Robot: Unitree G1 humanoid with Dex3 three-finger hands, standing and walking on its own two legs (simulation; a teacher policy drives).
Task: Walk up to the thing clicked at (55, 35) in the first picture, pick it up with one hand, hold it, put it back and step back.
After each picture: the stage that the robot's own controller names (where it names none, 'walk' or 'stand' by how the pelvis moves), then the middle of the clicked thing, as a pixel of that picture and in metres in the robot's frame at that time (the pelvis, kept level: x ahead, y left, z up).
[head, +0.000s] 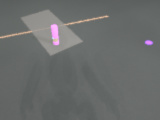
stand; (55, 35) +1.53 +0.33 -0.65
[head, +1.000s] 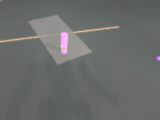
walk; (64, 43) +1.41 +0.17 -0.63
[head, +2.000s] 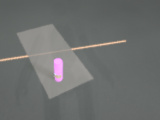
walk; (58, 70) +0.91 +0.17 -0.64
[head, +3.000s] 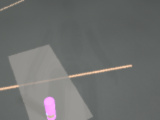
walk; (50, 109) +0.57 +0.20 -0.64
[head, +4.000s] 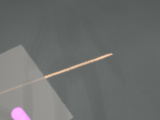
walk; (23, 119) +0.43 +0.41 -0.60
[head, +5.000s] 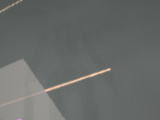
stand; out of the picture +0.43 +0.41 -0.64
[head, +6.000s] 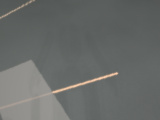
stand; out of the picture +0.44 +0.36 -0.66
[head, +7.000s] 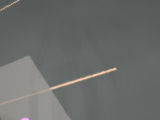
stand; out of the picture +0.43 +0.37 -0.66
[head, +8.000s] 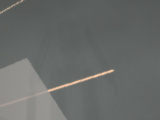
stand; out of the picture +0.43 +0.39 -0.66
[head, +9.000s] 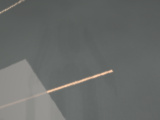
stand; out of the picture +0.42 +0.40 -0.66
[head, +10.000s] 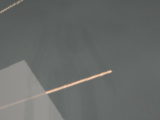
go down; out of the picture +0.41 +0.40 -0.66
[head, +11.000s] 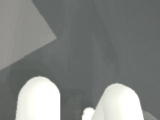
go down; out of the picture +0.47 +0.44 -0.26
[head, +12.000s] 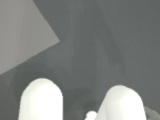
go down; out of the picture +0.47 +0.44 -0.25
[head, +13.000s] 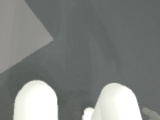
go down; out of the picture +0.46 +0.44 -0.26
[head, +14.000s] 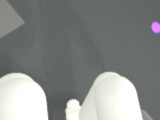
close in; out of the picture +0.44 +0.47 -0.19
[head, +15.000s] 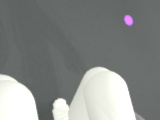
close; out of the picture +0.42 +0.48 -0.16
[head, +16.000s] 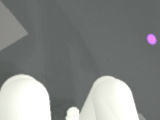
lift; out of the picture +0.38 +0.35 -0.13
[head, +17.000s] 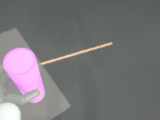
lift; (29, 80) +0.35 +0.18 +0.04
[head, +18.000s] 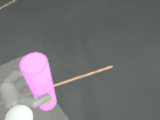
hold; (41, 86) +0.34 +0.14 +0.06
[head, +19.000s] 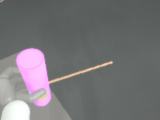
hold; (37, 81) +0.36 +0.16 +0.04
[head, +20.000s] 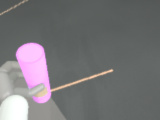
crouch; (37, 77) +0.37 +0.16 +0.08
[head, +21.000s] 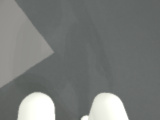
crouch; out of the picture +0.42 +0.36 -0.08
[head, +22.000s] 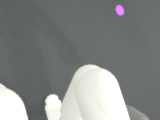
lower; out of the picture +0.44 +0.41 -0.17
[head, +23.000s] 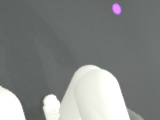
lower; out of the picture +0.53 +0.54 -0.26
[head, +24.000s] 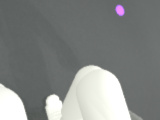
lower; out of the picture +0.53 +0.53 -0.26
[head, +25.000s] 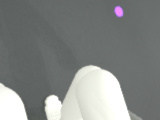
lower; out of the picture +0.53 +0.53 -0.26
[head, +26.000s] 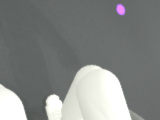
loosen; out of the picture +0.53 +0.53 -0.26
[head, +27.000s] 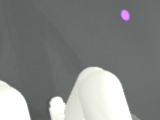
stand; out of the picture +0.53 +0.53 -0.27
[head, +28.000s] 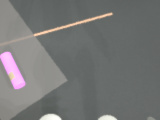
walk; (12, 70) +0.59 +0.42 -0.55
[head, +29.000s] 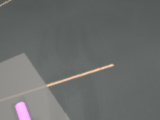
stand; (24, 118) +0.55 +0.42 -0.69
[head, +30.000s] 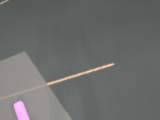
stand; (23, 117) +0.54 +0.42 -0.69
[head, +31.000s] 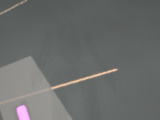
stand; out of the picture +0.54 +0.44 -0.73
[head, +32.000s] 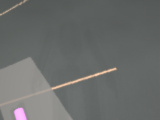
stand; out of the picture +0.52 +0.48 -0.75
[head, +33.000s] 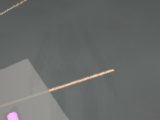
stand; out of the picture +0.49 +0.51 -0.75
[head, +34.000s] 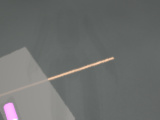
walk; (12, 119) +0.48 +0.54 -0.74
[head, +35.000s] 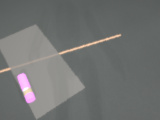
walk; (26, 87) +0.66 +0.49 -0.73
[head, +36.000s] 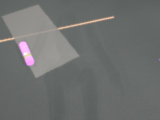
walk; (26, 53) +1.02 +0.51 -0.71
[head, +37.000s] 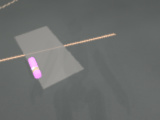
stand; (34, 67) +1.11 +0.53 -0.73
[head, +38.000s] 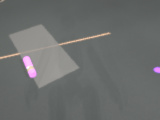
stand; (29, 66) +1.10 +0.55 -0.75
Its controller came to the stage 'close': yes
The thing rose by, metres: 0.70
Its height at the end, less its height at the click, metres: -0.09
